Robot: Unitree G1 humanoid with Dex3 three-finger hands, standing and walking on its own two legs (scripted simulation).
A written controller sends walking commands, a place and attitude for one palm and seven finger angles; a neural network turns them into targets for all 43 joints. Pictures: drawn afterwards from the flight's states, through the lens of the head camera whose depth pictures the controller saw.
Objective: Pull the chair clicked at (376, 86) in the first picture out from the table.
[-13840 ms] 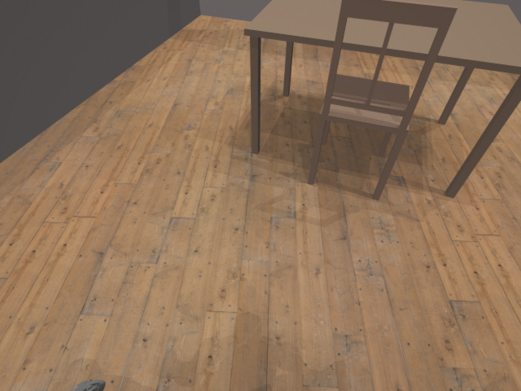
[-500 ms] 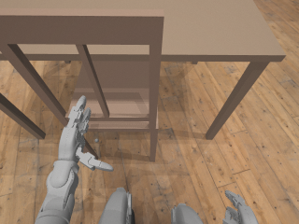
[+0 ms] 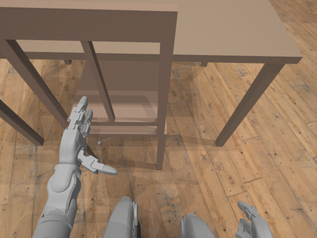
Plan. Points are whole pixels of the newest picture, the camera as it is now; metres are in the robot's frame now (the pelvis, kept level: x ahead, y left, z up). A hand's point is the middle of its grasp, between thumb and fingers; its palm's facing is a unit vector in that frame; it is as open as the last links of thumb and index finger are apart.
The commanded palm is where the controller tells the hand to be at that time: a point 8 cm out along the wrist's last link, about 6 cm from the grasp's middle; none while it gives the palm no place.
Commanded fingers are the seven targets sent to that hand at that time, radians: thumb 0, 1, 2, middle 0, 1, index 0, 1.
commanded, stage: push the fingers through the gap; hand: left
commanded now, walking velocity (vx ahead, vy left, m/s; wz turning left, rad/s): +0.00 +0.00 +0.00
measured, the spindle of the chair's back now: (102, 89) +0.49 +0.18 +0.05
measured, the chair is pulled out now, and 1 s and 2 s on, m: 0.00 0.00 0.00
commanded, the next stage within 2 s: hook a spindle and tug to test in 1.48 s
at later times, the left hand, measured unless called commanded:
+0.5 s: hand (105, 122) +0.39 +0.15 +0.03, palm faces +0.01 -1.00 -0.05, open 16.9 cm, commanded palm +0.38 +0.20 +0.03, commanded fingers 0.00 -0.50 0.30 -0.06 -0.08 -0.06 -0.08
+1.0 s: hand (108, 106) +0.45 +0.16 +0.03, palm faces +0.03 -1.00 -0.04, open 16.9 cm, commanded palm +0.42 +0.20 +0.03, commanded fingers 0.00 -0.50 0.30 -0.06 -0.08 -0.06 -0.08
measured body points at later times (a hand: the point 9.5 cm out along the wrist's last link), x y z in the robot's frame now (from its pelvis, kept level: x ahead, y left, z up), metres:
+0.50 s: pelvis +0.00 +0.00 +0.00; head +0.10 +0.01 +0.44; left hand +0.39 +0.21 +0.04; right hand +0.12 -0.25 -0.11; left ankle +0.09 +0.11 -0.61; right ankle -0.01 -0.12 -0.61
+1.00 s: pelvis +0.00 +0.00 -0.01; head +0.12 +0.01 +0.43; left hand +0.44 +0.21 +0.03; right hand +0.09 -0.26 -0.13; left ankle +0.09 +0.11 -0.61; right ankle -0.01 -0.12 -0.61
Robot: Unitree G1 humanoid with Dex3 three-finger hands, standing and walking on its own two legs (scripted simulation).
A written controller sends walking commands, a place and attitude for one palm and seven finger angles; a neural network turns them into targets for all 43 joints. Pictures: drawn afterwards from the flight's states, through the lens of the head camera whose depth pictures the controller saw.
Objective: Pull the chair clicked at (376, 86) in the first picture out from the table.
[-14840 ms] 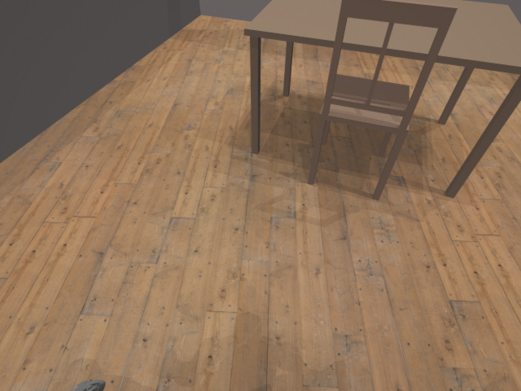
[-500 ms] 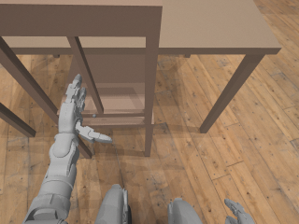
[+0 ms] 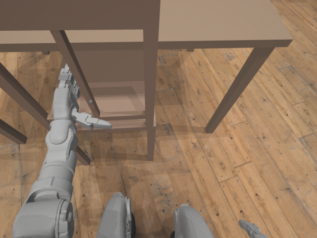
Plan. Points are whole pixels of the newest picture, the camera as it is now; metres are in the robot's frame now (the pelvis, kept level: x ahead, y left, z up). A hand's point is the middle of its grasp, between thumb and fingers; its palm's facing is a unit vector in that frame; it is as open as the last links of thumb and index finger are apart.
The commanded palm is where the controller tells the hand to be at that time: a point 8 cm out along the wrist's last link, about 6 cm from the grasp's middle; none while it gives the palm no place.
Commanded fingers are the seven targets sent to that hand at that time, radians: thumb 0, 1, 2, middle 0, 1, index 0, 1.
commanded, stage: push the fingers through the gap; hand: left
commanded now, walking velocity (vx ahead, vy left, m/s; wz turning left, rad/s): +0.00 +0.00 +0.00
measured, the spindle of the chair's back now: (82, 83) +0.48 +0.19 +0.06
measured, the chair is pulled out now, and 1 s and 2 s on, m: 0.00 0.00 0.03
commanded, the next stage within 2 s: hook a spindle and tug to test in 0.48 s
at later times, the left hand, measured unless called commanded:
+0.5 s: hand (92, 100) +0.44 +0.16 +0.04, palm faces +0.05 -1.00 -0.04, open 16.9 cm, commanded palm +0.42 +0.21 +0.04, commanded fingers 0.00 -0.50 0.30 -0.06 -0.08 -0.06 -0.08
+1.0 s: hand (94, 98) +0.45 +0.16 +0.04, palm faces +0.05 -1.00 -0.04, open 14.6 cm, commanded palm +0.42 +0.20 +0.04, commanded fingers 0.00 -0.11 0.47 -0.45 -1.29 -0.45 -1.29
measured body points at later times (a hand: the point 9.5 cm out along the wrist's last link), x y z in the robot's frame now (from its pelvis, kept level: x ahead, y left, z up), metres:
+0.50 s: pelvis +0.00 +0.00 +0.01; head +0.12 +0.01 +0.44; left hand +0.44 +0.21 +0.05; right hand +0.08 -0.26 -0.12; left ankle +0.08 +0.12 -0.61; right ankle -0.01 -0.12 -0.61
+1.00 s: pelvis +0.00 +0.00 +0.00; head +0.13 +0.01 +0.43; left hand +0.44 +0.21 +0.04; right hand +0.07 -0.26 -0.12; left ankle +0.08 +0.12 -0.61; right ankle -0.01 -0.12 -0.61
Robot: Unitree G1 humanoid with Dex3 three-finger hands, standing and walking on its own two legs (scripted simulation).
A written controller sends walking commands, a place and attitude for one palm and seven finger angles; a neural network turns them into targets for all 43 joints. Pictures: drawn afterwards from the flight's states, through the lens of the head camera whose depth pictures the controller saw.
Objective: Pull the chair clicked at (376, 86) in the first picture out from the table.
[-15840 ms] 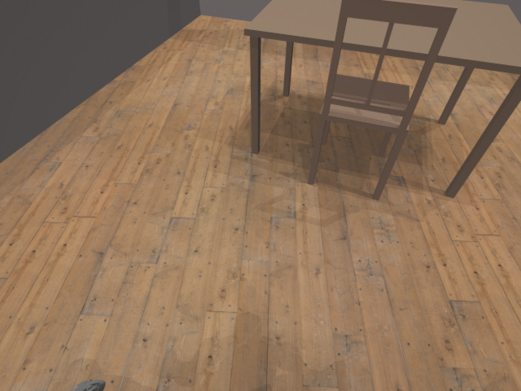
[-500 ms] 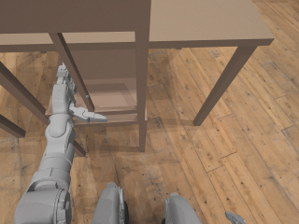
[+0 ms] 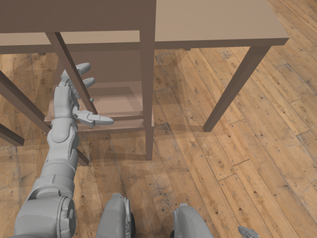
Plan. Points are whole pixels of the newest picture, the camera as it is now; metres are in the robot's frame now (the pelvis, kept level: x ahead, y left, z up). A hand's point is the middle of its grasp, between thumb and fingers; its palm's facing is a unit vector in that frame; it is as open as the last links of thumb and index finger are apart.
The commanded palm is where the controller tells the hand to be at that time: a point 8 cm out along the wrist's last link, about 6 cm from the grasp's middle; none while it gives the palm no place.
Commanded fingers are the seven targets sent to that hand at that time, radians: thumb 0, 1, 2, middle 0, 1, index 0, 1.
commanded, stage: hook a spindle and tug to test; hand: left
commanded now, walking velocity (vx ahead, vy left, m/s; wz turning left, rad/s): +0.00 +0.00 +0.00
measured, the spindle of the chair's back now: (79, 84) +0.48 +0.19 +0.06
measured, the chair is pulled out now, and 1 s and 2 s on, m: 0.00 0.03 0.16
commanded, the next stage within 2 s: step backward, pulling the chair out in 1.08 s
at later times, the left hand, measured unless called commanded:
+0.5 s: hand (89, 98) +0.45 +0.16 +0.04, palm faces +0.07 -1.00 -0.03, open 5.3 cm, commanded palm +0.42 +0.20 +0.03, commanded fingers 0.00 0.90 0.90 -0.50 -1.45 -0.50 -1.45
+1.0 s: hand (91, 108) +0.42 +0.15 +0.04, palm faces +0.05 -1.00 -0.03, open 5.1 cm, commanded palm +0.39 +0.20 +0.03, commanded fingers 0.00 0.90 0.90 -0.50 -1.45 -0.50 -1.45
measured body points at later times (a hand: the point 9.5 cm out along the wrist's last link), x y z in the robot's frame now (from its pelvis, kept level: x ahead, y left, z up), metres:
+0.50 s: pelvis +0.01 +0.00 +0.00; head +0.13 +0.01 +0.43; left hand +0.44 +0.22 +0.04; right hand +0.09 -0.26 -0.12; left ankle +0.08 +0.12 -0.61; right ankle -0.01 -0.12 -0.61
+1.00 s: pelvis +0.02 +0.00 +0.01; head +0.13 +0.01 +0.45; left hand +0.41 +0.21 +0.04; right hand +0.12 -0.25 -0.11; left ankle +0.08 +0.12 -0.61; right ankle -0.01 -0.12 -0.61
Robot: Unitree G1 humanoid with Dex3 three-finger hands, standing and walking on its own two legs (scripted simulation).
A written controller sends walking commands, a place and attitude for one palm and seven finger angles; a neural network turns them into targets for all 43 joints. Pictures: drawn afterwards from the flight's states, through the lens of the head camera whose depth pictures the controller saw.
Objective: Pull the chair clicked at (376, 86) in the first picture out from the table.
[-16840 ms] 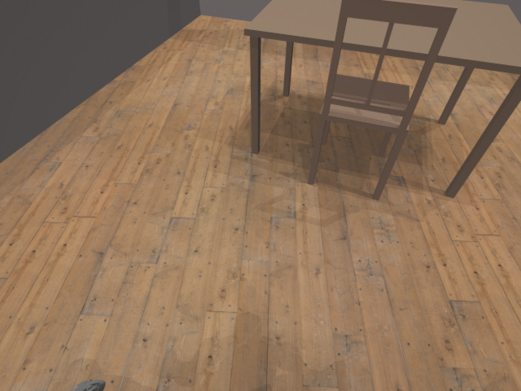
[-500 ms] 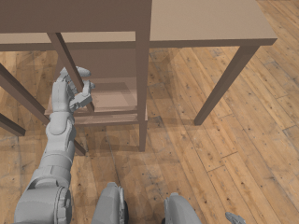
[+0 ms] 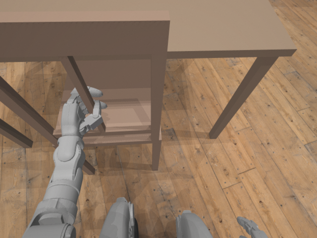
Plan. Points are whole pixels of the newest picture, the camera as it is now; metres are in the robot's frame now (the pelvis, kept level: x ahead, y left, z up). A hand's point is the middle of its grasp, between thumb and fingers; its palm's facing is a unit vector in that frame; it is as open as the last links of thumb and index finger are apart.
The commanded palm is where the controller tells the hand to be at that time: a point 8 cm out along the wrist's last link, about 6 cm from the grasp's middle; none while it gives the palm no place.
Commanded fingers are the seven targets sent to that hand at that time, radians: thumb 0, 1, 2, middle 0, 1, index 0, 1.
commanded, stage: hook a spindle and tug to test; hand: left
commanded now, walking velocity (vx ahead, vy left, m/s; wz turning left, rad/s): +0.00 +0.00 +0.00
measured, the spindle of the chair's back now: (88, 101) +0.44 +0.17 +0.05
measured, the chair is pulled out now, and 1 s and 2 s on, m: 0.03 0.16 0.24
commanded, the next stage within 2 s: step backward, pulling the chair out in 0.08 s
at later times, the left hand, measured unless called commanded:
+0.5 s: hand (101, 120) +0.38 +0.14 +0.05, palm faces -0.01 -0.99 -0.16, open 5.1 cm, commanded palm +0.37 +0.19 +0.05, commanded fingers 0.00 0.90 0.90 -0.50 -1.45 -0.50 -1.45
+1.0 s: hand (104, 159) +0.29 +0.12 +0.05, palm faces -0.01 -0.99 -0.16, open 5.0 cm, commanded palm +0.30 +0.17 +0.05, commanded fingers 0.00 0.90 0.90 -0.50 -1.45 -0.50 -1.45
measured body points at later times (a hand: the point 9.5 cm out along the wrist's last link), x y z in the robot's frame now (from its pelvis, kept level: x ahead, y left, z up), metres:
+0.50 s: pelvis +0.01 +0.01 +0.10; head +0.09 +0.01 +0.54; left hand +0.38 +0.19 +0.06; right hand +0.09 -0.24 -0.03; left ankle +0.06 +0.11 -0.62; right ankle -0.03 -0.12 -0.62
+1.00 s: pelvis -0.05 +0.00 +0.11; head +0.02 -0.03 +0.55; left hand +0.29 +0.17 +0.06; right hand +0.04 -0.26 -0.03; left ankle +0.06 +0.11 -0.62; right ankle -0.03 -0.12 -0.62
